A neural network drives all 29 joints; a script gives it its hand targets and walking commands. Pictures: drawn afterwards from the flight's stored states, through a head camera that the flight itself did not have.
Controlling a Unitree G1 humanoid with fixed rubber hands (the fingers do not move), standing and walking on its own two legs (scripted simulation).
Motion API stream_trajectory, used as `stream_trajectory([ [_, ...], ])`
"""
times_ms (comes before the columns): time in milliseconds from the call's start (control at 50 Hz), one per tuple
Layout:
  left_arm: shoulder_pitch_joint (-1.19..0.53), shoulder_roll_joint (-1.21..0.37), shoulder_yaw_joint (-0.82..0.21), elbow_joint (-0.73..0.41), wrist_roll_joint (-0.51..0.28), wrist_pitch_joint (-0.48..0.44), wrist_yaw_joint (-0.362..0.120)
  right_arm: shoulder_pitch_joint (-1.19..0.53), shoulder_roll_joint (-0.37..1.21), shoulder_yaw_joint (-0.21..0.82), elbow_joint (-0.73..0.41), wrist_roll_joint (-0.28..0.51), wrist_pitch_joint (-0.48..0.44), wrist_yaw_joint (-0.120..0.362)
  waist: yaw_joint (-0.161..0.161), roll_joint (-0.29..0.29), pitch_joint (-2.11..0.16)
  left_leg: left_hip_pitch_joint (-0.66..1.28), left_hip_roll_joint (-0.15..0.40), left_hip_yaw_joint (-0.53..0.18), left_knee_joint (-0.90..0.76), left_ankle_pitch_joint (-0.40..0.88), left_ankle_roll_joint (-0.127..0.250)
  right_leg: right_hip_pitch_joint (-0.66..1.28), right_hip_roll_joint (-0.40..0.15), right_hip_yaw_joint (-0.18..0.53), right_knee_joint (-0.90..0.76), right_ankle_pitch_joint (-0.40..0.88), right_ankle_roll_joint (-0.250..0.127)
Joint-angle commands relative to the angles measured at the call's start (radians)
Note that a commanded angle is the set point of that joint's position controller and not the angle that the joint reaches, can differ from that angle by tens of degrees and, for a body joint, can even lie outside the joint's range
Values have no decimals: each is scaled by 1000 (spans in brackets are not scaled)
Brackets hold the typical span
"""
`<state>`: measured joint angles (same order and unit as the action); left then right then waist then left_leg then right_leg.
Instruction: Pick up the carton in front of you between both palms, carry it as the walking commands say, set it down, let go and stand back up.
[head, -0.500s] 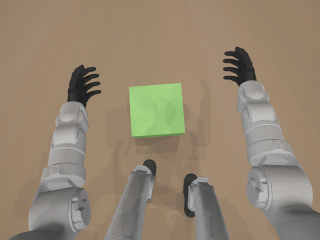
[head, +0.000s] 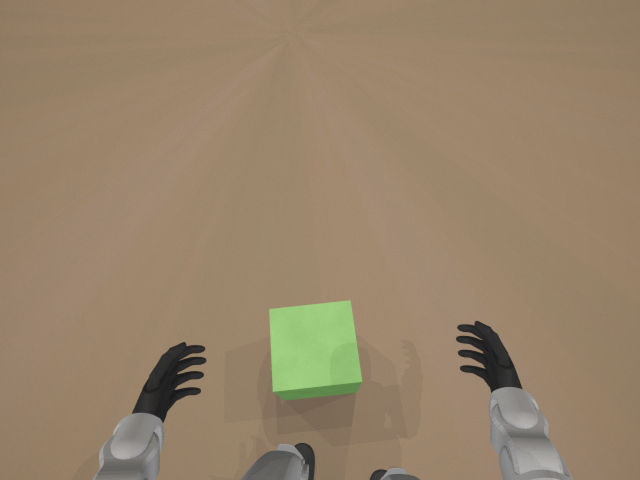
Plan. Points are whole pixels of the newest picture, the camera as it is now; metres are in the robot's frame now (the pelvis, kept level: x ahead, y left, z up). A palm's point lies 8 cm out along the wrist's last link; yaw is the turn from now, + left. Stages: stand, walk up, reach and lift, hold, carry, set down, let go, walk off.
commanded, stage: let go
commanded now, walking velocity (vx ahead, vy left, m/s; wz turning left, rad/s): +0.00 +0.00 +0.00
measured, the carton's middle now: (315, 353) +0.38 +0.07 -0.63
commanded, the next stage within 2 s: stand in 0.68 s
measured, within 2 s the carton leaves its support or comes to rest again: neither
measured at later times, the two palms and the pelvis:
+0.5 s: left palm (174, 428) +0.17 +0.20 -0.05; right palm (590, 468) +0.17 -0.27 -0.05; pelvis +0.01 -0.04 +0.02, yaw +1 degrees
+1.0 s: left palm (119, 442) +0.15 +0.27 -0.08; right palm out of the picture +0.14 -0.30 -0.05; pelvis +0.02 -0.01 +0.02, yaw +0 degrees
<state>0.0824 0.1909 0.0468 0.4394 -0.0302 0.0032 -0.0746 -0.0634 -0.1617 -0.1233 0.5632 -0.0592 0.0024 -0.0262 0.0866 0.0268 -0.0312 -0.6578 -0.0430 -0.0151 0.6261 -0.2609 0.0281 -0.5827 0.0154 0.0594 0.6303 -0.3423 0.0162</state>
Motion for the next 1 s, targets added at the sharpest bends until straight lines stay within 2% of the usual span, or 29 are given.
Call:
stream_trajectory([
  [0, 73, 85, 8, -113, -6, -22, 9, 67, -94, -10, -106, 4, -33, 10, -30, -12, -314, 599, 31, -59, -64, 568, -56, 55, 43, -41, -132, 246, -16],
  [80, 106, 99, 4, -120, -4, -14, 7, 149, -97, 14, -139, 16, -26, 29, -52, -67, -208, 583, 15, -24, -140, 450, -51, 230, 25, -34, -199, 303, -6],
  [140, 126, 112, 9, -108, 3, 3, 4, 204, -105, 35, -163, 34, -6, 45, -70, -86, -134, 578, 5, -6, -180, 372, -49, 314, 10, -24, -235, 336, -1],
  [240, 131, 125, 24, -98, 23, 46, 3, 242, -111, 59, -196, 55, 39, 71, -75, -64, -13, 601, -12, 8, -215, 259, -44, 356, -5, -13, -277, 301, 1],
  [360, 120, 132, 38, -96, 48, 96, 1, 233, -119, 70, -232, 65, 85, 89, -65, -40, 76, 644, -19, 19, -212, 199, -41, 353, -15, -9, -304, 247, -2],
  [460, 102, 132, 42, -102, 58, 118, -3, 228, -120, 66, -240, 57, 107, 87, -72, -59, 96, 685, -20, 23, -195, 197, -40, 344, -19, -7, -306, 236, -3],
  [480, 59, 165, 56, -167, 76, 170, 22, 285, -125, 64, -177, 73, 81, 68, -72, -34, 35, 640, -41, 26, -168, 179, -42, 415, -24, -1, -266, 331, 3],
  [500, 81, 156, 34, -148, 67, 185, 31, 275, -128, 64, -197, 71, 78, 57, -86, -70, 38, 624, -37, 21, -166, 170, -38, 421, -21, 0, -249, 382, 10],
  [580, 84, 147, 20, -147, 56, 204, 47, 248, -129, 74, -204, 72, 79, 47, -80, -76, 54, 591, -36, 15, -161, 175, -35, 413, -17, -4, -237, 379, 8],
  [660, 85, 142, 10, -153, 45, 218, 55, 249, -139, 72, -197, 68, 90, 47, -84, -64, 64, 593, -30, 9, -164, 195, -37, 404, -7, -17, -239, 345, -2],
  [680, 52, 243, 41, -29, 56, 136, 92, 247, -247, 44, -40, 14, 59, 19, -74, -172, 78, 464, 71, -25, -144, 171, -43, 334, -39, 15, -233, 166, 5],
  [740, 64, 225, 36, 16, 74, 59, 96, 244, -259, 39, -2, 10, 18, 8, -90, -72, 55, 437, 78, -57, -171, 38, -33, 330, -55, 56, -248, 0, -17],
  [780, 63, 220, 34, 47, 71, 38, 88, 219, -257, 41, 22, 14, 4, 9, -85, -17, 32, 422, 89, -79, -196, 31, -24, 361, -51, 51, -222, 54, -22],
  [880, 80, 248, 33, 121, 69, 8, 89, 208, -273, 43, 78, 16, -10, 7, -81, -3, -21, 465, 108, -92, -184, 206, -12, 408, -59, 50, -200, 213, -13],
  [980, 90, 267, 26, 177, 66, -3, 96, 211, -304, 41, 129, 19, -16, 0, -85, 2, -33, 503, 121, -101, -182, 296, -9, 422, -65, 52, -196, 277, -13],
])
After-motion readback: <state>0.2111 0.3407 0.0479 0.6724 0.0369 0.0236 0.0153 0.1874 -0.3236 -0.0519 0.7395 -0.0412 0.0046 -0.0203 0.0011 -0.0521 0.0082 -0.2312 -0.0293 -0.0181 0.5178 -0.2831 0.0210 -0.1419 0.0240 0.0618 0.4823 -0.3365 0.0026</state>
